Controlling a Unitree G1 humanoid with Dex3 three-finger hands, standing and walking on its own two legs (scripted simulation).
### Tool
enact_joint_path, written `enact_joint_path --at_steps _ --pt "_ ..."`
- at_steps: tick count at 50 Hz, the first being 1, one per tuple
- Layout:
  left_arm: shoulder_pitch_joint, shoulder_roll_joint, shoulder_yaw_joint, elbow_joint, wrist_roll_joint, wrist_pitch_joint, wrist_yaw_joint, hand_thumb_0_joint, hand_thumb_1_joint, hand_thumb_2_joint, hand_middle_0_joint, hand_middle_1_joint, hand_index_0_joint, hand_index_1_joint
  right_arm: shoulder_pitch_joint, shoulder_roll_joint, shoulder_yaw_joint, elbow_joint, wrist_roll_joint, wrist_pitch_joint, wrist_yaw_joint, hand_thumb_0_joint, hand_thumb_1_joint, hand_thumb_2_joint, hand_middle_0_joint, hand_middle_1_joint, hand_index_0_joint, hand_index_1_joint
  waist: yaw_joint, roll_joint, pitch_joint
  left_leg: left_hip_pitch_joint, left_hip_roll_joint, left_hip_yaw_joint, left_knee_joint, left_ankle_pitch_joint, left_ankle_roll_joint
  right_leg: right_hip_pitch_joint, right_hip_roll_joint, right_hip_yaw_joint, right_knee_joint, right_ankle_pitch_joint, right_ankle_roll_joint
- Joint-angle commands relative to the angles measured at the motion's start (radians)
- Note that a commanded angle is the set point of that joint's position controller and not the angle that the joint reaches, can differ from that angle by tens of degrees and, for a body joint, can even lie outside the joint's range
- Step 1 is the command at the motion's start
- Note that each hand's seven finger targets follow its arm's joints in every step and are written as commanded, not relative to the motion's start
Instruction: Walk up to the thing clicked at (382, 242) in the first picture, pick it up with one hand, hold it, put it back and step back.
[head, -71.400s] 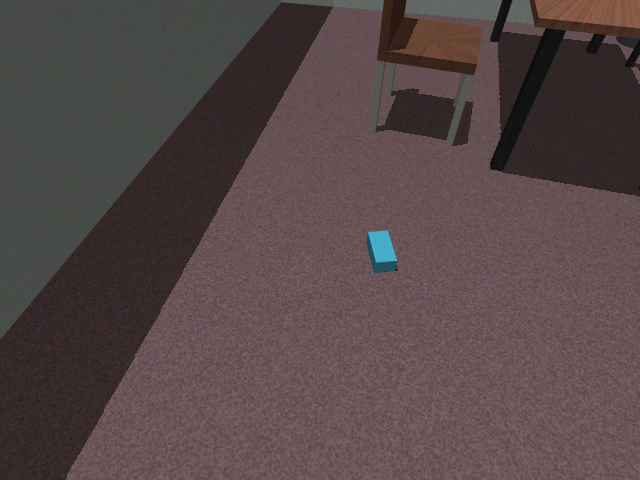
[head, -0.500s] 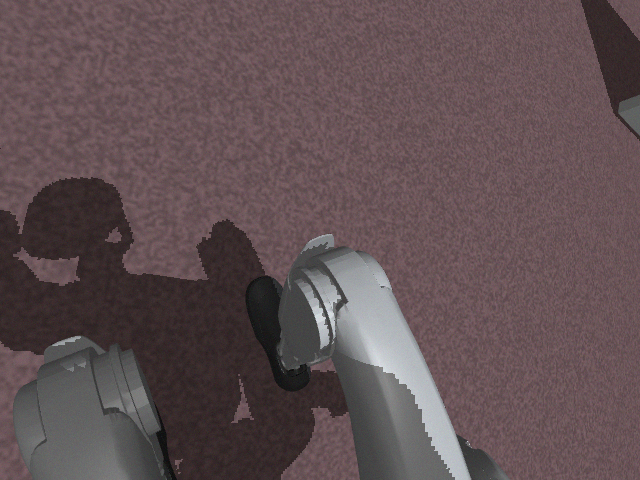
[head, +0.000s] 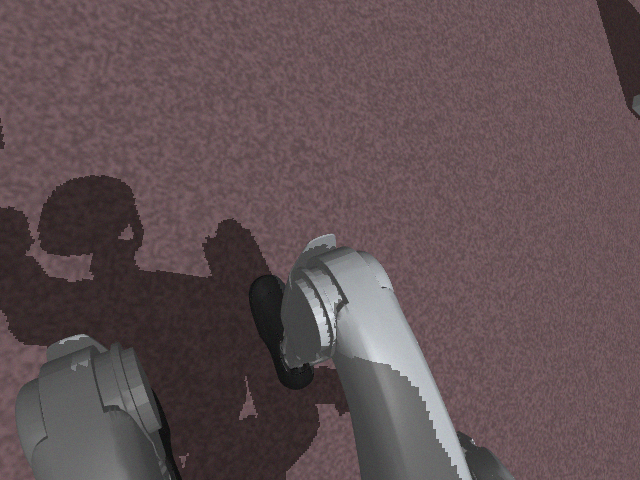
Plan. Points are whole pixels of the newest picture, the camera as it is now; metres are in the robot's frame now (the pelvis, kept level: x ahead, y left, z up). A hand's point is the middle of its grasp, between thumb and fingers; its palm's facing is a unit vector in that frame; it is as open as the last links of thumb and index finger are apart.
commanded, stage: open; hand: left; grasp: from above
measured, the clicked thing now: out of the picture +0.60 +0.26 -0.21
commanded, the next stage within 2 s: withdraw in 0.06 s
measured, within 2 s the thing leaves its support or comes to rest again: rests again in 0.30 s
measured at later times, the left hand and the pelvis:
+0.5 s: hand out of the picture +0.62 +0.25 -0.08, palm faces -0.27 -0.08 -0.96, open 11.7 cm; pelvis +0.00 +0.00 +0.01, yaw +1 degrees
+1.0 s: hand out of the picture +0.57 +0.25 -0.09, palm faces -0.56 -0.10 -0.82, open 12.1 cm; pelvis -0.01 +0.00 +0.03, yaw +2 degrees
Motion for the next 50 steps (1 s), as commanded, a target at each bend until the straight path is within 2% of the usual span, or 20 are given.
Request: enact_joint_path --at_steps 1,3,6,8,10,12,17,23,26,27,33,38,42,44,45,46,47,48,49,50 --pt "-0.494 0.206 0.043 -0.263 -0.017 -0.013 0.061 0.000 0.153 0.629 -0.604 -0.540 -0.597 -0.542 0.242 -0.295 -0.095 0.030 -0.005 0.024 -0.015 0.000 -0.895 -0.896 0.201 0.300 0.200 0.300 -0.050 0.578 -0.843 0.546 0.027 0.044 -0.295 0.269 -0.034 0.532 0.037 -0.080 -0.109 0.097 -0.087" --pt "-0.482 0.196 0.042 -0.250 -0.022 -0.016 0.061 0.000 -0.006 0.625 -0.505 -0.557 -0.506 -0.557 0.244 -0.297 -0.097 0.034 -0.005 0.025 -0.015 0.000 -0.892 -0.894 0.201 0.300 0.200 0.300 -0.053 0.592 -0.829 0.558 0.031 0.034 -0.300 0.270 -0.039 0.501 0.038 -0.089 -0.102 0.088 -0.090" --pt "-0.476 0.174 0.031 -0.236 -0.014 -0.015 0.062 0.000 -0.087 0.680 -0.447 -0.593 -0.442 -0.599 0.249 -0.296 -0.099 0.034 -0.006 0.025 -0.014 0.000 -0.893 -0.895 0.201 0.300 0.200 0.300 -0.063 0.580 -0.795 0.557 0.032 0.025 -0.305 0.272 -0.041 0.478 0.034 -0.094 -0.106 0.083 -0.089" --pt "-0.450 0.148 0.019 -0.191 -0.014 -0.009 0.058 0.000 -0.098 0.700 -0.442 -0.604 -0.434 -0.612 0.249 -0.296 -0.104 0.038 -0.003 0.026 -0.012 0.000 -0.894 -0.895 0.201 0.300 0.200 0.300 -0.067 0.555 -0.761 0.539 0.033 0.021 -0.307 0.259 -0.039 0.452 0.033 -0.093 -0.108 0.071 -0.088" --pt "-0.433 0.103 -0.012 -0.132 -0.017 -0.005 0.053 0.000 -0.062 0.624 -0.493 -0.617 -0.502 -0.608 0.242 -0.291 -0.101 0.047 -0.003 0.028 -0.010 0.000 -0.915 -0.900 0.200 0.300 0.200 0.300 -0.074 0.539 -0.720 0.513 0.034 0.018 -0.313 0.236 -0.036 0.425 0.035 -0.096 -0.107 0.053 -0.085" --pt "-0.462 0.104 -0.018 -0.161 -0.019 -0.001 0.053 0.000 -0.063 0.627 -0.490 -0.623 -0.500 -0.614 0.244 -0.282 -0.098 0.043 -0.007 0.027 -0.007 0.000 -0.913 -0.899 0.200 0.300 0.200 0.300 -0.073 0.538 -0.741 0.509 0.034 0.021 -0.317 0.219 -0.029 0.452 0.041 -0.095 -0.110 0.048 -0.082" --pt "-0.542 0.124 0.022 -0.222 -0.023 0.055 0.076 0.000 -0.132 0.683 -0.417 -0.689 -0.429 -0.677 0.268 -0.291 -0.123 0.019 -0.007 0.022 0.003 0.000 -0.909 -0.898 0.200 0.300 0.199 0.300 -0.055 0.586 -0.824 0.585 0.038 0.018 -0.338 0.279 -0.038 0.461 0.038 -0.092 -0.106 0.092 -0.085" --pt "-0.599 0.070 0.042 -0.230 -0.051 0.178 0.105 0.000 -0.234 0.759 -0.340 -0.759 -0.347 -0.752 0.269 -0.274 -0.161 0.014 0.002 0.014 0.023 0.000 -0.911 -0.900 0.200 0.300 0.199 0.300 -0.043 0.630 -0.863 0.642 0.043 0.011 -0.400 0.253 -0.049 0.428 0.042 -0.081 -0.123 0.059 -0.091" --pt "-0.613 0.078 0.040 -0.241 -0.057 0.240 0.079 0.000 -0.288 0.803 -0.309 -0.788 -0.309 -0.789 0.259 -0.265 -0.169 0.024 0.013 0.027 0.022 0.000 -0.915 -0.903 0.199 0.300 0.199 0.300 -0.035 0.597 -0.877 0.606 0.037 0.036 -0.423 0.209 -0.039 0.489 0.048 -0.064 -0.155 0.046 -0.090" --pt "-0.597 0.080 0.042 -0.221 -0.059 0.261 0.062 0.000 -0.286 0.803 -0.303 -0.791 -0.304 -0.790 0.257 -0.269 -0.178 0.030 0.019 0.033 0.021 0.000 -0.913 -0.902 0.199 0.300 0.199 0.300 -0.016 0.587 -0.878 0.597 0.036 0.039 -0.435 0.201 -0.037 0.496 0.045 -0.056 -0.160 0.039 -0.092" --pt "-0.441 0.037 -0.019 -0.150 -0.074 0.319 -0.115 0.000 -0.259 0.787 -0.329 -0.760 -0.326 -0.765 0.253 -0.261 -0.174 0.038 0.046 0.075 -0.002 0.000 -0.912 -0.902 0.199 0.300 0.199 0.300 -0.009 0.428 -0.788 0.464 0.031 0.071 -0.455 0.173 -0.010 0.609 0.049 -0.042 -0.227 0.019 -0.100" --pt "-0.370 0.057 -0.025 -0.124 -0.122 0.266 -0.262 0.000 -0.199 0.743 -0.353 -0.736 -0.359 -0.729 0.280 -0.280 -0.162 0.029 0.053 0.094 -0.045 0.000 -0.906 -0.900 0.199 0.300 0.199 0.300 -0.023 0.252 -0.642 0.337 0.027 0.082 -0.439 0.154 0.007 0.669 0.042 -0.048 -0.295 0.000 -0.108" --pt "-0.407 0.103 0.007 -0.209 -0.158 0.147 -0.298 0.000 -0.182 0.726 -0.363 -0.733 -0.374 -0.721 0.266 -0.278 -0.145 0.011 0.041 0.093 -0.080 0.000 -0.910 -0.899 0.199 0.300 0.199 0.300 -0.020 0.248 -0.641 0.345 0.024 0.078 -0.405 0.136 0.001 0.667 0.039 -0.055 -0.289 -0.022 -0.110" --pt "-0.422 0.125 0.024 -0.233 -0.146 0.080 -0.278 0.000 -0.173 0.715 -0.369 -0.725 -0.383 -0.711 0.251 -0.268 -0.129 0.005 0.030 0.084 -0.088 0.000 -0.912 -0.899 0.199 0.299 0.199 0.299 -0.014 0.313 -0.685 0.408 0.023 0.067 -0.393 0.151 -0.014 0.639 0.034 -0.054 -0.264 -0.016 -0.108" --pt "-0.433 0.128 0.027 -0.251 -0.138 0.045 -0.260 0.000 -0.093 0.795 -0.289 -0.645 -0.303 -0.631 0.241 -0.256 -0.122 0.005 0.022 0.081 -0.090 0.000 -0.887 -0.896 0.200 0.300 0.199 0.300 -0.007 0.344 -0.731 0.461 0.027 0.061 -0.387 0.156 -0.018 0.621 0.036 -0.054 -0.246 -0.017 -0.103" --pt "-0.478 0.159 0.044 -0.287 -0.131 0.012 -0.237 0.000 -0.173 0.743 -0.324 -0.725 -0.344 -0.711 0.231 -0.254 -0.116 0.005 0.017 0.079 -0.091 0.000 -0.906 -0.897 0.199 0.300 0.199 0.300 -0.003 0.413 -0.781 0.500 0.027 0.054 -0.386 0.174 -0.028 0.612 0.034 -0.053 -0.227 0.000 -0.104" --pt "-0.482 0.163 0.047 -0.269 -0.114 -0.009 -0.213 0.000 -0.093 0.823 -0.252 -0.645 -0.264 -0.639 0.231 -0.255 -0.113 0.006 0.011 0.077 -0.090 0.000 -0.887 -0.896 0.200 0.300 0.199 0.300 -0.004 0.440 -0.808 0.546 0.029 0.041 -0.386 0.191 -0.034 0.592 0.032 -0.057 -0.207 0.014 -0.102" --pt "-0.499 0.179 0.061 -0.271 -0.112 -0.024 -0.180 0.000 -0.173 0.760 -0.296 -0.725 -0.317 -0.719 0.217 -0.263 -0.112 0.010 0.005 0.075 -0.088 0.000 -0.905 -0.896 0.199 0.299 0.199 0.299 -0.002 0.494 -0.818 0.583 0.031 0.021 -0.390 0.215 -0.045 0.547 0.027 -0.059 -0.184 0.032 -0.102" --pt "-0.501 0.175 0.057 -0.248 -0.089 -0.033 -0.138 0.000 -0.093 0.840 -0.268 -0.669 -0.245 -0.690 0.218 -0.265 -0.115 0.012 -0.001 0.072 -0.086 0.000 -0.885 -0.895 0.200 0.300 0.199 0.300 -0.001 0.534 -0.807 0.622 0.034 0.013 -0.392 0.221 -0.051 0.508 0.027 -0.068 -0.172 0.028 -0.105" --pt "-0.545 0.173 0.061 -0.274 -0.081 -0.040 -0.091 0.000 -0.173 0.775 -0.285 -0.749 -0.303 -0.770 0.209 -0.259 -0.111 0.018 -0.007 0.068 -0.079 0.000 -0.906 -0.897 0.199 0.299 0.199 0.299 -0.008 0.588 -0.842 0.664 0.039 0.006 -0.397 0.235 -0.054 0.486 0.028 -0.075 -0.154 0.039 -0.101"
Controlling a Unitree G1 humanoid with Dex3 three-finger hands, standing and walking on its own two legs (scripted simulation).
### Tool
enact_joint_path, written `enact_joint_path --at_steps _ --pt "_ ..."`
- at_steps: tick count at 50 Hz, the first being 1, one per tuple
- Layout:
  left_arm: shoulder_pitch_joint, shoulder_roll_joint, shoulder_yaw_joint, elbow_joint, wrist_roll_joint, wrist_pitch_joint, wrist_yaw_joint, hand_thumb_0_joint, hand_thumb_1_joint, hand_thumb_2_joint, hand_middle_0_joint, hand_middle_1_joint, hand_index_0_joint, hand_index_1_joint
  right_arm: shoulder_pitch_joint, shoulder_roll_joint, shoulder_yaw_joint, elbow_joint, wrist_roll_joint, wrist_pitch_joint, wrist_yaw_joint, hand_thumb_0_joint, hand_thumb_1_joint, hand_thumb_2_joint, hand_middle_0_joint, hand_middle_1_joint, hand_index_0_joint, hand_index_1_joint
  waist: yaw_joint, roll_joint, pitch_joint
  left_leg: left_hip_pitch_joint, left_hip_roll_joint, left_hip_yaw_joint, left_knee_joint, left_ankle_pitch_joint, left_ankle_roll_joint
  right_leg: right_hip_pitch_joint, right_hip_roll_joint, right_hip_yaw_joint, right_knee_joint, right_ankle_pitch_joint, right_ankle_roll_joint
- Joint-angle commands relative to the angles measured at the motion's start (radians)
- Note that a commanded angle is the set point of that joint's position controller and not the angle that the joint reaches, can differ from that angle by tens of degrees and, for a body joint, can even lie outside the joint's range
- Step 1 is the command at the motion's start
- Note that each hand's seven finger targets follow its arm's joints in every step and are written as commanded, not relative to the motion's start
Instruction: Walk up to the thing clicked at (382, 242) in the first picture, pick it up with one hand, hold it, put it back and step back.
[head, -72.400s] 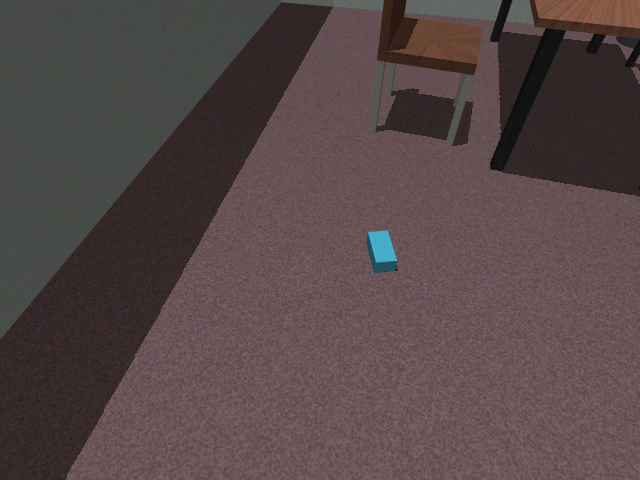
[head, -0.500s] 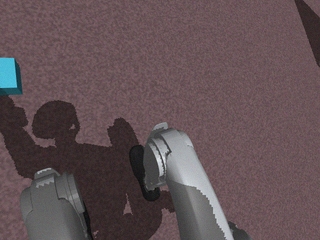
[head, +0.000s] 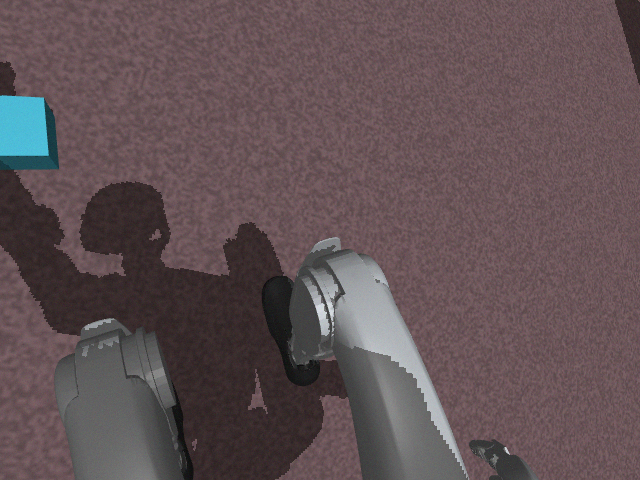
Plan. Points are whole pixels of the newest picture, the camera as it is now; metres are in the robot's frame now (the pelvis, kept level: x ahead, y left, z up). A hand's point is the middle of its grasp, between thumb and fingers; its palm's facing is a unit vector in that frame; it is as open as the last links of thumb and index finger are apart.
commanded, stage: withdraw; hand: left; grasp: from above
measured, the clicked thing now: out of the picture +0.61 +0.25 -0.35
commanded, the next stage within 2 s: home in 0.12 s
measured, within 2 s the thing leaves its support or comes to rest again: neither
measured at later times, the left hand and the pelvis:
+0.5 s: hand out of the picture +0.61 +0.24 -0.07, palm faces -0.43 -0.03 -0.90, open 12.0 cm; pelvis +0.02 +0.00 +0.00, yaw +1 degrees
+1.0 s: hand out of the picture +0.57 +0.25 +0.03, palm faces -0.39 +0.02 -0.92, open 12.1 cm; pelvis +0.01 +0.01 +0.08, yaw +3 degrees
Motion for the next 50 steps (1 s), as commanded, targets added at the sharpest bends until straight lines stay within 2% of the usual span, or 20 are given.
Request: enact_joint_path --at_steps 1,3,5,7,9,10,15,17,20,21,24,28,30,34,35,39,44,47,49,50 --pt "-0.503 0.181 0.049 -0.165 0.042 -0.055 0.208 0.000 -0.093 0.855 -0.272 -0.691 -0.248 -0.713 0.188 -0.230 -0.067 0.030 -0.035 -0.002 0.004 0.000 -0.885 -0.895 0.200 0.300 0.199 0.300 -0.053 0.609 -0.798 0.587 0.034 -0.014 -0.283 0.223 -0.056 0.350 0.025 -0.084 -0.040 0.037 -0.081" --pt "-0.559 0.134 0.037 -0.191 0.054 -0.032 0.302 0.000 -0.133 0.695 -0.409 -0.691 -0.408 -0.713 0.189 -0.229 -0.079 0.043 -0.039 -0.012 0.023 0.000 -0.910 -0.898 0.199 0.299 0.199 0.299 -0.065 0.667 -0.808 0.593 0.032 -0.008 -0.286 0.189 -0.051 0.309 0.026 -0.091 -0.022 0.029 -0.073" --pt "-0.563 0.092 0.032 -0.175 0.059 0.011 0.366 0.000 -0.113 0.800 -0.271 -0.684 -0.287 -0.706 0.198 -0.233 -0.103 0.048 -0.043 -0.033 0.043 0.000 -0.885 -0.894 0.199 0.299 0.199 0.299 -0.078 0.687 -0.810 0.606 0.031 -0.006 -0.292 0.165 -0.052 0.288 0.024 -0.091 -0.010 0.023 -0.067" --pt "-0.596 0.064 0.023 -0.202 0.058 0.054 0.396 0.000 -0.153 0.700 -0.378 -0.688 -0.392 -0.694 0.212 -0.236 -0.124 0.050 -0.042 -0.050 0.058 0.000 -0.907 -0.897 0.200 0.299 0.199 0.299 -0.086 0.701 -0.881 0.644 0.029 0.004 -0.282 0.198 -0.052 0.300 0.030 -0.092 -0.007 0.043 -0.070" --pt "-0.607 0.062 0.033 -0.216 0.045 0.105 0.407 0.000 -0.120 0.808 -0.262 -0.675 -0.278 -0.697 0.228 -0.240 -0.142 0.066 -0.031 -0.061 0.068 0.000 -0.885 -0.895 0.199 0.299 0.199 0.299 -0.078 0.687 -0.914 0.630 0.027 0.009 -0.284 0.221 -0.052 0.315 0.027 -0.082 -0.014 0.059 -0.068" --pt "-0.616 0.054 0.033 -0.226 0.037 0.127 0.401 0.000 -0.200 0.728 -0.342 -0.755 -0.358 -0.777 0.236 -0.234 -0.147 0.062 -0.027 -0.064 0.075 0.000 -0.938 -0.911 0.199 0.300 0.198 0.300 -0.081 0.689 -0.941 0.628 0.027 0.016 -0.285 0.239 -0.051 0.342 0.029 -0.078 -0.018 0.073 -0.069" --pt "-0.536 0.067 0.020 -0.163 0.026 0.216 0.313 0.000 -0.049 0.767 -0.321 -0.702 -0.332 -0.725 0.237 -0.214 -0.153 0.076 -0.007 -0.049 0.087 0.000 -0.885 -0.894 0.199 0.299 0.199 0.299 -0.068 0.547 -0.918 0.489 0.018 0.052 -0.272 0.210 -0.024 0.436 0.038 -0.056 -0.048 0.068 -0.067" --pt "-0.409 0.059 0.009 -0.130 0.028 0.242 0.253 0.000 -0.069 0.858 -0.246 -0.702 -0.223 -0.725 0.223 -0.212 -0.156 0.065 0.004 -0.036 0.086 0.000 -0.887 -0.895 0.199 0.299 0.199 0.299 -0.030 0.484 -0.898 0.462 0.017 0.054 -0.286 0.202 -0.017 0.462 0.041 -0.055 -0.059 0.055 -0.068" --pt "-0.256 0.045 0.006 -0.158 0.010 0.265 0.151 0.000 -0.194 0.796 -0.269 -0.782 -0.288 -0.805 0.228 -0.214 -0.151 0.029 0.021 -0.008 0.087 0.000 -0.918 -0.898 0.201 0.299 0.200 0.299 0.021 0.422 -0.889 0.408 0.013 0.067 -0.312 0.237 -0.016 0.558 0.037 -0.049 -0.086 0.090 -0.082" --pt "-0.235 0.046 0.013 -0.188 -0.003 0.268 0.112 0.000 -0.114 0.876 -0.246 -0.702 -0.222 -0.725 0.238 -0.221 -0.158 0.017 0.029 0.003 0.086 0.000 -0.887 -0.895 0.199 0.299 0.199 0.299 0.026 0.392 -0.874 0.398 0.014 0.064 -0.319 0.245 -0.015 0.569 0.034 -0.048 -0.098 0.100 -0.087" --pt "-0.128 0.093 0.051 -0.311 -0.069 0.263 0.021 0.000 -0.194 0.796 -0.265 -0.782 -0.281 -0.805 0.242 -0.228 -0.178 -0.032 0.046 0.027 0.072 0.000 -0.921 -0.901 0.200 0.300 0.199 0.300 0.069 0.318 -0.834 0.344 0.004 0.080 -0.342 0.219 -0.008 0.637 0.030 -0.048 -0.146 0.085 -0.107" --pt "-0.102 0.107 0.106 -0.587 -0.157 0.183 -0.049 0.000 -0.228 0.761 -0.289 -0.824 -0.306 -0.806 0.241 -0.209 -0.209 -0.071 0.068 0.043 0.046 0.000 -0.924 -0.902 0.200 0.300 0.199 0.300 0.112 0.319 -0.943 0.452 -0.002 0.087 -0.383 0.216 -0.012 0.708 0.024 -0.027 -0.200 0.078 -0.114" --pt "-0.181 0.097 0.120 -0.651 -0.188 0.122 -0.061 0.000 -0.277 0.798 -0.247 -0.863 -0.263 -0.846 0.248 -0.195 -0.217 -0.059 0.070 0.038 0.030 0.000 -0.926 -0.903 0.200 0.300 0.199 0.300 0.086 0.319 -0.958 0.496 0.002 0.085 -0.395 0.182 -0.010 0.700 0.026 -0.022 -0.234 0.044 -0.108" --pt "-0.261 0.064 0.107 -0.631 -0.173 -0.007 -0.020 0.000 -0.291 0.823 -0.256 -0.819 -0.258 -0.816 0.225 -0.170 -0.208 0.003 0.053 0.010 0.001 0.000 -0.922 -0.902 0.200 0.300 0.200 0.300 0.051 0.307 -0.873 0.585 0.009 0.057 -0.434 0.070 -0.009 0.606 0.025 -0.016 -0.296 -0.078 -0.095" --pt "-0.272 0.075 0.110 -0.623 -0.158 -0.030 -0.005 0.000 -0.258 0.797 -0.287 -0.774 -0.292 -0.768 0.215 -0.166 -0.209 0.019 0.050 0.006 -0.004 0.000 -0.914 -0.901 0.199 0.300 0.199 0.300 0.067 0.339 -0.889 0.641 0.010 0.048 -0.457 0.063 -0.014 0.595 0.022 -0.012 -0.297 -0.080 -0.092" --pt "-0.296 -0.010 0.035 -0.452 -0.097 -0.065 0.048 0.000 -0.240 0.772 -0.295 -0.767 -0.306 -0.755 0.172 -0.147 -0.194 0.080 0.049 -0.013 -0.013 0.000 -0.912 -0.900 0.200 0.300 0.200 0.300 0.054 0.433 -0.797 0.735 0.037 -0.005 -0.556 -0.013 -0.021 0.489 0.023 -0.023 -0.269 -0.087 -0.073" --pt "-0.250 -0.081 -0.061 -0.243 -0.047 -0.020 0.155 0.000 -0.091 0.801 -0.277 -0.735 -0.286 -0.760 0.144 -0.153 -0.168 0.114 0.067 -0.034 -0.025 0.000 -0.883 -0.894 0.199 0.299 0.199 0.299 0.042 0.402 -0.692 0.722 0.038 -0.008 -0.608 -0.043 -0.019 0.493 0.037 -0.034 -0.298 -0.089 -0.070" --pt "-0.247 -0.088 -0.077 -0.175 -0.061 0.038 0.201 0.000 -0.048 0.776 -0.310 -0.753 -0.317 -0.737 0.148 -0.159 -0.160 0.124 0.082 -0.039 -0.029 0.000 -0.883 -0.894 0.199 0.299 0.199 0.299 0.042 0.377 -0.705 0.718 0.036 0.016 -0.620 0.023 -0.020 0.541 0.040 -0.021 -0.324 -0.058 -0.072" --pt "-0.273 -0.054 -0.057 -0.181 -0.072 0.071 0.215 0.000 -0.091 0.665 -0.426 -0.624 -0.433 -0.616 0.162 -0.159 -0.164 0.129 0.087 -0.041 -0.029 0.000 -0.908 -0.899 0.199 0.300 0.199 0.300 0.046 0.356 -0.760 0.726 0.039 0.030 -0.607 0.098 -0.020 0.583 0.040 -0.012 -0.330 -0.020 -0.072" --pt "-0.278 -0.050 -0.054 -0.174 -0.078 0.086 0.216 0.000 -0.011 0.745 -0.346 -0.704 -0.353 -0.696 0.162 -0.157 -0.163 0.132 0.088 -0.040 -0.029 0.000 -0.884 -0.894 0.199 0.299 0.198 0.299 0.042 0.367 -0.762 0.720 0.043 0.029 -0.607 0.123 -0.022 0.579 0.040 -0.009 -0.324 -0.007 -0.073"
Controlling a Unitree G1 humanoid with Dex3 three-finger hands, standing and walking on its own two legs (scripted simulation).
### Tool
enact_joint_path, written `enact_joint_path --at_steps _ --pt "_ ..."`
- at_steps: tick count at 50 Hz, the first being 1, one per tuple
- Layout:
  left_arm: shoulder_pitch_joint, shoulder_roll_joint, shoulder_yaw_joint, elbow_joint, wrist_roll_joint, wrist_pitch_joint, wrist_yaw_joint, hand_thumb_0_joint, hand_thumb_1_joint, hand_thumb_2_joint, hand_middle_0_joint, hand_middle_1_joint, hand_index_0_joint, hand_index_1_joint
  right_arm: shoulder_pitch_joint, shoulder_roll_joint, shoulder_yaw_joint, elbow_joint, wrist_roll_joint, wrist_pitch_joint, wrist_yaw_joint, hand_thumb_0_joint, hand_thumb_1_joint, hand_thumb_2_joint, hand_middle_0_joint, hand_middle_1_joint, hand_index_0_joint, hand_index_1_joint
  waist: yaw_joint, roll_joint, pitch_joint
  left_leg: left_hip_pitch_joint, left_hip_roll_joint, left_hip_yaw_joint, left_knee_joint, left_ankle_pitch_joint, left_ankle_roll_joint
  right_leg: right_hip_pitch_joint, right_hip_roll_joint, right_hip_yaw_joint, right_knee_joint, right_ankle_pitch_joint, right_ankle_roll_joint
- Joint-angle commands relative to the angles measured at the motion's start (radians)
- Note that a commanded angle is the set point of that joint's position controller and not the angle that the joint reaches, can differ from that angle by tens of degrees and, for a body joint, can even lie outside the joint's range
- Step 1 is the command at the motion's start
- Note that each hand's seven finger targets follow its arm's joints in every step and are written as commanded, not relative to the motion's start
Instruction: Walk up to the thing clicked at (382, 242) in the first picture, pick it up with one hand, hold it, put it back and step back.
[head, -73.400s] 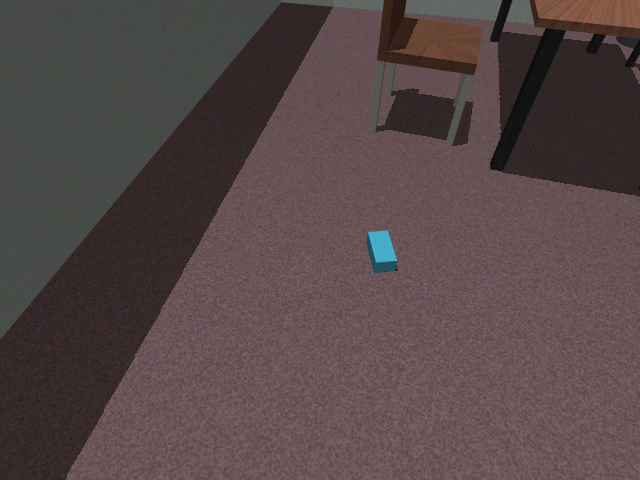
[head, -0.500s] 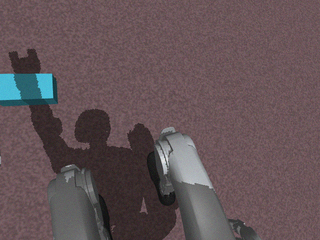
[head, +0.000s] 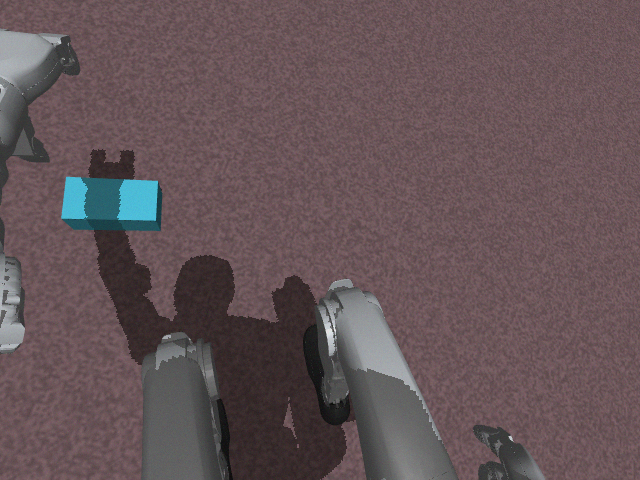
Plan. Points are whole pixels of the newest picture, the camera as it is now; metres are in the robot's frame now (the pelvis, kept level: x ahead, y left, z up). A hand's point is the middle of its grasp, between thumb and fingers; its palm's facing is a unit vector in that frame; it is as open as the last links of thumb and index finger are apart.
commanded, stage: go down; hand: left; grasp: from above
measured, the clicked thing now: (115, 205) +0.61 +0.20 -0.43
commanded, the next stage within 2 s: home in 0.40 s
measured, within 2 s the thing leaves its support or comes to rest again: neither
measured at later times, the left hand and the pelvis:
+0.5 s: hand (18, 128) +0.54 +0.21 -0.03, palm faces -0.51 -0.07 -0.86, open 12.5 cm; pelvis +0.02 +0.00 +0.03, yaw +0 degrees
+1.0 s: hand out of the picture +0.54 +0.22 +0.06, palm faces -0.46 +0.01 -0.89, open 13.0 cm; pelvis +0.03 -0.01 +0.10, yaw +1 degrees
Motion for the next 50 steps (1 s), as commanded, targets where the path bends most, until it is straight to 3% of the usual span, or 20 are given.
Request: enact_joint_path --at_steps 1,4,7,10,13,16,19,23,24,27,28,29,30,32,36,41,43,47,49,50 --pt "-0.431 0.156 0.054 -0.116 -0.037 0.056 0.069 0.000 -0.091 0.702 -0.390 -0.694 -0.396 -0.688 0.227 -0.221 -0.068 0.022 0.006 0.012 -0.011 0.000 -0.914 -0.900 0.200 0.300 0.200 0.300 -0.049 0.307 -0.612 0.441 0.030 -0.020 -0.355 0.150 -0.039 0.362 0.042 -0.056 -0.124 0.032 -0.072" --pt "-0.463 0.221 0.090 -0.134 -0.032 0.071 0.072 0.000 -0.045 0.799 -0.281 -0.677 -0.288 -0.699 0.240 -0.207 -0.069 0.015 0.010 0.019 -0.012 0.000 -0.886 -0.894 0.199 0.299 0.199 0.299 -0.038 0.234 -0.703 0.385 0.022 0.009 -0.319 0.199 -0.020 0.456 0.048 -0.049 -0.120 0.075 -0.070" --pt "-0.491 0.274 0.141 -0.145 -0.039 0.072 0.055 0.000 -0.125 0.746 -0.361 -0.685 -0.354 -0.694 0.254 -0.194 -0.077 -0.003 0.005 0.023 -0.006 0.000 -0.914 -0.900 0.200 0.300 0.200 0.300 -0.026 0.232 -0.731 0.346 0.018 0.021 -0.313 0.214 -0.015 0.491 0.046 -0.040 -0.114 0.088 -0.069" --pt "-0.494 0.254 0.150 -0.142 -0.013 0.065 0.020 0.000 -0.091 0.793 -0.258 -0.605 -0.250 -0.614 0.278 -0.180 -0.092 -0.015 -0.001 0.030 0.006 0.000 -0.890 -0.896 0.199 0.299 0.199 0.299 -0.026 0.239 -0.775 0.349 0.021 0.026 -0.307 0.247 -0.019 0.487 0.046 -0.038 -0.111 0.107 -0.074" --pt "-0.290 0.260 0.171 -0.152 -0.018 0.066 -0.029 0.000 -0.229 0.764 -0.316 -0.685 -0.315 -0.694 0.291 -0.181 -0.112 -0.064 0.004 0.041 0.019 0.000 -0.916 -0.900 0.200 0.300 0.199 0.300 0.045 0.259 -0.823 0.387 0.016 0.031 -0.351 0.256 -0.026 0.544 0.045 -0.037 -0.130 0.092 -0.079" --pt "-0.247 0.236 0.183 -0.259 -0.053 0.066 -0.092 0.000 -0.149 0.851 -0.228 -0.605 -0.227 -0.614 0.303 -0.186 -0.139 -0.084 0.004 0.053 0.032 0.000 -0.889 -0.896 0.199 0.299 0.199 0.299 0.054 0.289 -0.846 0.485 0.038 -0.006 -0.395 0.269 -0.042 0.534 0.045 -0.045 -0.142 0.089 -0.081" --pt "-0.221 0.235 0.214 -0.444 -0.121 0.042 -0.141 0.000 -0.239 0.766 -0.354 -0.678 -0.338 -0.693 0.322 -0.185 -0.161 -0.101 0.009 0.056 0.035 0.000 -0.920 -0.902 0.200 0.300 0.199 0.300 0.062 0.262 -0.857 0.521 0.036 -0.016 -0.403 0.257 -0.043 0.582 0.043 -0.048 -0.180 0.088 -0.088" --pt "-0.273 0.273 0.268 -0.601 -0.189 -0.046 -0.140 0.000 -0.263 0.825 -0.265 -0.712 -0.260 -0.725 0.319 -0.172 -0.158 -0.079 0.009 0.034 0.008 0.000 -0.913 -0.899 0.200 0.300 0.199 0.300 0.052 0.220 -0.841 0.541 0.025 0.007 -0.412 0.216 -0.029 0.661 0.033 -0.034 -0.244 0.085 -0.083" --pt "-0.272 0.275 0.271 -0.617 -0.190 -0.069 -0.128 0.000 -0.183 0.745 -0.189 -0.632 -0.180 -0.645 0.311 -0.167 -0.154 -0.066 0.004 0.027 0.001 0.000 -0.894 -0.898 0.199 0.300 0.199 0.300 0.057 0.241 -0.825 0.588 0.027 0.000 -0.427 0.219 -0.034 0.644 0.031 -0.033 -0.253 0.076 -0.083" --pt "-0.233 0.235 0.246 -0.523 -0.149 -0.108 -0.078 0.000 -0.263 0.846 -0.278 -0.712 -0.263 -0.725 0.281 -0.143 -0.140 -0.026 -0.003 0.007 -0.011 0.000 -0.914 -0.899 0.200 0.300 0.199 0.300 0.060 0.267 -0.739 0.682 0.039 -0.029 -0.494 0.190 -0.041 0.578 0.033 -0.037 -0.274 0.047 -0.078" --pt "-0.255 0.237 0.240 -0.502 -0.125 -0.114 -0.059 0.000 -0.183 0.824 -0.206 -0.632 -0.194 -0.645 0.267 -0.143 -0.139 -0.009 -0.004 0.001 -0.012 0.000 -0.893 -0.898 0.200 0.300 0.200 0.300 0.059 0.294 -0.713 0.708 0.043 -0.035 -0.519 0.181 -0.045 0.562 0.033 -0.035 -0.284 0.045 -0.076" --pt "-0.230 0.199 0.216 -0.426 -0.109 -0.110 -0.046 0.000 -0.263 0.822 -0.286 -0.700 -0.274 -0.719 0.256 -0.146 -0.139 0.007 -0.004 -0.005 -0.010 0.000 -0.914 -0.900 0.200 0.300 0.199 0.300 0.059 0.290 -0.656 0.723 0.047 -0.048 -0.545 0.180 -0.052 0.539 0.033 -0.038 -0.295 0.039 -0.076" --pt "-0.222 0.153 0.183 -0.392 -0.093 -0.106 -0.035 0.000 -0.343 0.873 -0.214 -0.780 -0.210 -0.799 0.252 -0.138 -0.136 0.013 -0.003 -0.009 -0.008 0.000 -0.919 -0.904 0.199 0.300 0.199 0.300 0.050 0.287 -0.622 0.732 0.047 -0.040 -0.554 0.183 -0.049 0.543 0.039 -0.043 -0.313 0.036 -0.078" --pt "-0.208 0.117 0.146 -0.315 -0.059 -0.087 -0.018 0.000 -0.284 0.819 -0.296 -0.719 -0.281 -0.735 0.243 -0.144 -0.142 0.031 0.002 -0.016 -0.002 0.000 -0.917 -0.902 0.200 0.300 0.199 0.300 0.055 0.279 -0.586 0.754 0.050 -0.040 -0.571 0.218 -0.052 0.535 0.042 -0.046 -0.338 0.044 -0.077" --pt "-0.190 0.094 0.111 -0.261 -0.046 -0.059 -0.018 0.000 -0.304 0.829 -0.277 -0.757 -0.266 -0.768 0.240 -0.145 -0.147 0.033 0.014 -0.024 0.006 0.000 -0.920 -0.905 0.199 0.300 0.199 0.300 0.061 0.227 -0.576 0.718 0.037 0.007 -0.588 0.238 -0.038 0.651 0.049 -0.038 -0.414 0.071 -0.075" --pt "-0.155 0.127 0.118 -0.172 -0.068 -0.049 -0.029 0.000 -0.223 0.899 -0.231 -0.696 -0.213 -0.707 0.210 -0.139 -0.137 0.014 0.024 -0.033 0.004 0.000 -0.889 -0.896 0.199 0.300 0.199 0.300 0.059 0.094 -0.509 0.612 0.034 0.023 -0.607 0.161 -0.011 0.754 0.059 -0.031 -0.464 0.025 -0.064" --pt "-0.167 0.154 0.136 -0.188 -0.073 -0.059 -0.022 0.000 -0.346 0.870 -0.211 -0.823 -0.206 -0.827 0.203 -0.133 -0.132 0.005 0.022 -0.040 0.003 0.000 -0.918 -0.904 0.199 0.300 0.199 0.300 0.060 0.090 -0.512 0.578 0.031 0.028 -0.604 0.144 -0.005 0.773 0.059 -0.025 -0.466 0.012 -0.063" --pt "-0.165 0.249 0.192 -0.207 -0.040 -0.081 0.011 0.000 -0.290 0.838 -0.217 -0.770 -0.201 -0.774 0.201 -0.134 -0.130 -0.011 0.017 -0.046 0.005 0.000 -0.891 -0.896 0.199 0.300 0.199 0.300 0.089 0.137 -0.585 0.598 0.026 0.029 -0.599 0.187 -0.010 0.778 0.057 -0.018 -0.432 0.047 -0.070" --pt "-0.173 0.242 0.198 -0.242 -0.034 -0.083 0.028 0.000 -0.384 0.889 -0.197 -0.836 -0.189 -0.843 0.206 -0.133 -0.134 -0.025 0.016 -0.046 0.008 0.000 -0.915 -0.904 0.199 0.300 0.199 0.300 0.091 0.184 -0.634 0.637 0.025 0.031 -0.607 0.203 -0.016 0.780 0.059 -0.016 -0.428 0.061 -0.074" --pt "-0.163 0.257 0.210 -0.234 -0.027 -0.078 0.040 0.000 -0.304 0.809 -0.200 -0.756 -0.185 -0.763 0.219 -0.137 -0.137 -0.022 0.016 -0.045 0.009 0.000 -0.892 -0.897 0.199 0.300 0.199 0.300 0.099 0.187 -0.648 0.662 0.026 0.023 -0.616 0.213 -0.021 0.774 0.059 -0.020 -0.428 0.067 -0.075"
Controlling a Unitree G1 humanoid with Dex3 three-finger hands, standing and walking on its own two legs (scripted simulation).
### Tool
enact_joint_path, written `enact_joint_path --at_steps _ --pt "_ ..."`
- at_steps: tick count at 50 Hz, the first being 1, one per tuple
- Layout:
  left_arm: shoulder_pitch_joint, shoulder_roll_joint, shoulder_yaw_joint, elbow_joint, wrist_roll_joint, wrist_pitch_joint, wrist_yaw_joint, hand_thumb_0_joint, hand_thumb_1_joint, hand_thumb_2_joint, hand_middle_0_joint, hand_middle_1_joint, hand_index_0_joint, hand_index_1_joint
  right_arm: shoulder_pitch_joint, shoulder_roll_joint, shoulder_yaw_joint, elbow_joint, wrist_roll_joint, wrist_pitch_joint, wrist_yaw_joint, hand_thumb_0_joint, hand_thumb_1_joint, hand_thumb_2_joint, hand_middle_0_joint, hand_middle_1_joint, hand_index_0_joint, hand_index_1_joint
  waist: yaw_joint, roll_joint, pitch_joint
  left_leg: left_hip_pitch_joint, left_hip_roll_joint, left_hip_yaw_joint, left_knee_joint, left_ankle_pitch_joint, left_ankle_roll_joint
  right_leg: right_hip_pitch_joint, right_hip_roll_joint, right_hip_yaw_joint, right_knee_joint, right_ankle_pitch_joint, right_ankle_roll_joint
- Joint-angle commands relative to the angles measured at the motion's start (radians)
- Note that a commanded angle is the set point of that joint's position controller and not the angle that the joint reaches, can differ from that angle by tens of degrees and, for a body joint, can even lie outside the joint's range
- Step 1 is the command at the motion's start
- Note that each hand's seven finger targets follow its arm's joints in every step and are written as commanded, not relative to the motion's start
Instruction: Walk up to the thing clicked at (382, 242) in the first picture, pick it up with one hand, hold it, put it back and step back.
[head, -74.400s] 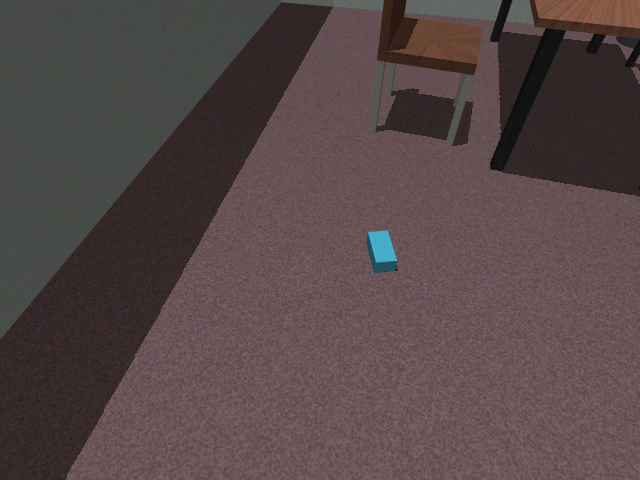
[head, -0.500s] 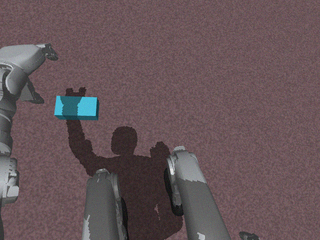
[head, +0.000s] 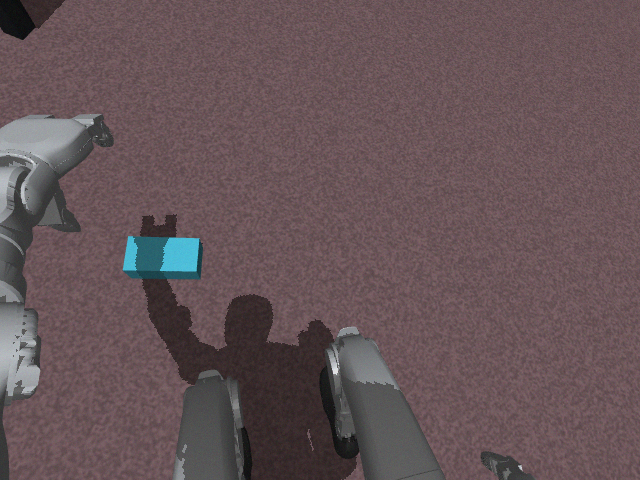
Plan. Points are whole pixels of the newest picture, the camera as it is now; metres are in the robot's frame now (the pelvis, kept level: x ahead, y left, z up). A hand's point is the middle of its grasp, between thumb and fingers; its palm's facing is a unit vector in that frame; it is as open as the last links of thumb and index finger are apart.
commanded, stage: go down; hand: left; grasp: from above
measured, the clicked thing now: (165, 258) +0.59 +0.21 -0.53
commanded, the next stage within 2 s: withdraw in 0.42 s
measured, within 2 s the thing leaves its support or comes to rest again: neither
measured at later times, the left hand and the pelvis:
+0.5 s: hand (58, 164) +0.54 +0.23 -0.04, palm faces -0.44 +0.01 -0.90, open 14.4 cm; pelvis +0.01 +0.00 +0.01, yaw -1 degrees
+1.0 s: hand (67, 169) +0.56 +0.24 -0.07, palm faces -0.45 +0.03 -0.89, open 15.1 cm; pelvis +0.02 +0.00 -0.01, yaw -1 degrees
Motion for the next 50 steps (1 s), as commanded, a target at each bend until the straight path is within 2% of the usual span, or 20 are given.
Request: enact_joint_path --at_steps 1,3,5,8,12,16,18,19,22,25,27,30,32,33,34,40,41,42,45,50 --pt "-0.391 0.292 0.089 -0.170 -0.003 0.005 0.079 0.000 -0.366 0.868 -0.192 -0.836 -0.192 -0.843 0.146 -0.180 -0.067 -0.044 -0.008 -0.011 -0.005 0.000 -0.913 -0.901 0.200 0.300 0.199 0.300 0.021 0.198 -0.593 0.287 -0.007 0.002 -0.272 0.193 -0.003 0.410 0.030 -0.031 -0.116 0.056 -0.085" --pt "-0.414 0.283 0.094 -0.195 -0.016 0.016 0.086 0.000 -0.477 0.956 -0.113 -0.928 -0.108 -0.931 0.165 -0.182 -0.075 -0.033 -0.007 -0.010 -0.002 0.000 -0.914 -0.903 0.199 0.300 0.199 0.300 0.010 0.217 -0.615 0.322 -0.003 -0.003 -0.273 0.221 -0.009 0.401 0.031 -0.034 -0.115 0.076 -0.086" --pt "-0.433 0.268 0.089 -0.177 -0.025 0.029 0.091 0.000 -0.450 0.860 -0.172 -0.865 -0.169 -0.867 0.172 -0.182 -0.079 -0.022 -0.010 -0.013 0.001 0.000 -0.918 -0.903 0.200 0.300 0.199 0.300 -0.005 0.196 -0.585 0.290 0.000 -0.005 -0.262 0.197 -0.005 0.380 0.032 -0.039 -0.120 0.061 -0.082" --pt "-0.467 0.299 0.102 -0.230 -0.027 0.030 0.083 0.000 -0.523 0.873 -0.161 -0.851 -0.148 -0.863 0.184 -0.186 -0.085 -0.009 -0.006 -0.016 0.003 0.000 -0.921 -0.904 0.200 0.300 0.199 0.300 0.003 0.230 -0.619 0.313 0.000 -0.009 -0.278 0.137 -0.006 0.385 0.030 -0.038 -0.126 0.013 -0.079" --pt "-0.460 0.303 0.101 -0.241 -0.024 0.022 0.063 0.000 -0.604 0.900 -0.118 -0.885 -0.104 -0.899 0.198 -0.183 -0.085 0.007 -0.006 -0.015 -0.003 0.000 -0.923 -0.904 0.200 0.300 0.199 0.300 0.002 0.215 -0.675 0.339 -0.001 -0.008 -0.267 0.174 -0.005 0.421 0.031 -0.036 -0.131 0.045 -0.079" --pt "-0.453 0.301 0.098 -0.227 -0.028 0.016 0.046 0.000 -0.576 0.932 -0.141 -0.866 -0.117 -0.891 0.195 -0.179 -0.080 0.016 -0.007 -0.016 -0.006 0.000 -0.926 -0.906 0.199 0.300 0.199 0.300 -0.001 0.232 -0.607 0.340 0.005 -0.022 -0.297 0.170 -0.011 0.398 0.030 -0.038 -0.147 0.040 -0.081" --pt "-0.448 0.301 0.092 -0.221 -0.016 0.012 0.041 0.000 -0.519 0.981 -0.100 -0.964 -0.093 -0.970 0.198 -0.178 -0.081 0.020 -0.005 -0.013 -0.007 0.000 -0.922 -0.906 0.199 0.300 0.199 0.300 0.005 0.222 -0.629 0.369 0.006 -0.021 -0.298 0.201 -0.013 0.415 0.033 -0.041 -0.152 0.059 -0.084" --pt "-0.427 0.287 0.080 -0.178 -0.012 0.013 0.039 0.000 -0.439 0.901 -0.180 -0.884 -0.173 -0.890 0.193 -0.175 -0.079 0.019 -0.005 -0.012 -0.007 0.000 -0.888 -0.896 0.199 0.300 0.199 0.300 -0.001 0.204 -0.602 0.346 0.007 -0.016 -0.293 0.195 -0.010 0.417 0.035 -0.041 -0.155 0.055 -0.084" --pt "-0.412 0.281 0.076 -0.165 -0.013 0.013 0.039 0.000 -0.611 0.862 -0.128 -0.883 -0.116 -0.895 0.202 -0.170 -0.076 0.020 -0.006 -0.010 -0.005 0.000 -0.924 -0.905 0.199 0.300 0.199 0.300 -0.002 0.187 -0.607 0.316 0.001 0.010 -0.268 0.264 -0.005 0.468 0.037 -0.034 -0.159 0.115 -0.086" --pt "-0.381 0.277 0.077 -0.170 -0.021 0.006 0.031 0.000 -0.611 0.864 -0.112 -0.911 -0.106 -0.917 0.203 -0.164 -0.073 0.013 -0.005 -0.006 0.000 0.000 -0.926 -0.906 0.199 0.300 0.199 0.300 0.008 0.182 -0.613 0.323 0.002 0.015 -0.266 0.319 -0.006 0.501 0.036 -0.031 -0.157 0.164 -0.089" --pt "-0.409 0.298 0.083 -0.175 -0.017 -0.001 0.031 0.000 -0.525 0.986 -0.097 -0.966 -0.090 -0.973 0.200 -0.167 -0.072 0.012 -0.005 -0.005 -0.001 0.000 -0.921 -0.906 0.199 0.300 0.199 0.300 0.008 0.192 -0.598 0.338 0.007 0.008 -0.273 0.326 -0.010 0.481 0.037 -0.033 -0.157 0.158 -0.091" --pt "-0.412 0.243 0.051 -0.127 -0.011 -0.008 0.043 0.000 -0.541 0.992 -0.081 -0.991 -0.078 -0.993 0.198 -0.162 -0.069 0.013 -0.007 0.000 -0.001 0.000 -0.920 -0.905 0.199 0.300 0.199 0.300 -0.015 0.162 -0.537 0.314 0.008 0.009 -0.269 0.296 -0.004 0.456 0.040 -0.033 -0.167 0.134 -0.091" --pt "-0.427 0.205 0.026 -0.059 -0.003 -0.004 0.066 0.000 -0.445 0.901 -0.168 -0.901 -0.166 -0.901 0.195 -0.165 -0.064 0.017 -0.011 -0.003 -0.001 0.000 -0.891 -0.896 0.199 0.300 0.199 0.300 -0.036 0.156 -0.476 0.288 0.011 0.005 -0.266 0.267 -0.003 0.402 0.042 -0.036 -0.162 0.101 -0.092" --pt "-0.439 0.214 0.033 -0.056 -0.004 -0.003 0.080 0.000 -0.525 0.823 -0.137 -0.896 -0.141 -0.891 0.192 -0.169 -0.067 0.015 -0.012 -0.005 0.000 0.000 -0.919 -0.903 0.199 0.300 0.199 0.300 -0.033 0.153 -0.476 0.282 0.011 0.001 -0.264 0.247 -0.002 0.390 0.041 -0.037 -0.158 0.082 -0.091" --pt "-0.443 0.216 0.034 -0.058 0.005 -0.001 0.095 0.000 -0.605 0.801 -0.125 -0.888 -0.127 -0.885 0.198 -0.172 -0.066 0.016 -0.014 -0.005 0.002 0.000 -0.917 -0.902 0.199 0.300 0.199 0.300 -0.028 0.168 -0.487 0.298 0.009 -0.002 -0.265 0.257 -0.005 0.381 0.040 -0.038 -0.149 0.084 -0.093" --pt "-0.519 0.309 0.091 -0.202 0.049 0.013 0.130 0.000 -0.611 0.821 -0.056 -0.937 -0.051 -0.940 0.225 -0.187 -0.073 0.002 -0.027 0.014 0.025 0.000 -0.922 -0.905 0.199 0.300 0.199 0.300 -0.005 0.310 -0.721 0.449 0.013 -0.014 -0.213 0.472 -0.028 0.364 0.037 -0.034 -0.086 0.209 -0.096" --pt "-0.532 0.331 0.103 -0.231 0.048 0.018 0.130 0.000 -0.611 0.744 -0.079 -0.867 -0.075 -0.869 0.232 -0.187 -0.073 -0.003 -0.026 0.020 0.029 0.000 -0.905 -0.903 0.199 0.300 0.198 0.300 -0.003 0.317 -0.749 0.454 0.012 -0.015 -0.221 0.477 -0.029 0.391 0.037 -0.034 -0.088 0.219 -0.096" --pt "-0.516 0.331 0.105 -0.216 0.046 0.027 0.127 0.000 -0.611 0.784 -0.031 -0.947 -0.034 -0.949 0.233 -0.187 -0.077 -0.004 -0.025 0.028 0.030 0.000 -0.920 -0.904 0.199 0.300 0.198 0.300 0.000 0.295 -0.751 0.446 0.011 -0.011 -0.224 0.455 -0.026 0.415 0.038 -0.033 -0.097 0.217 -0.095" --pt "-0.502 0.295 0.080 -0.146 0.034 0.042 0.099 0.000 -0.611 0.663 -0.093 -0.856 -0.098 -0.849 0.230 -0.186 -0.074 0.011 -0.028 0.041 0.033 0.000 -0.906 -0.902 0.198 0.300 0.198 0.300 -0.029 0.274 -0.649 0.403 0.020 -0.026 -0.235 0.422 -0.028 0.359 0.043 -0.042 -0.101 0.170 -0.094" --pt "-0.480 0.224 0.022 -0.031 0.029 0.016 0.044 0.000 -0.611 0.650 -0.107 -0.875 -0.126 -0.853 0.210 -0.189 -0.065 0.019 -0.028 0.043 0.026 0.000 -0.909 -0.901 0.198 0.300 0.198 0.300 -0.067 0.199 -0.525 0.261 0.023 -0.026 -0.185 0.299 -0.017 0.268 0.040 -0.046 -0.077 0.083 -0.089"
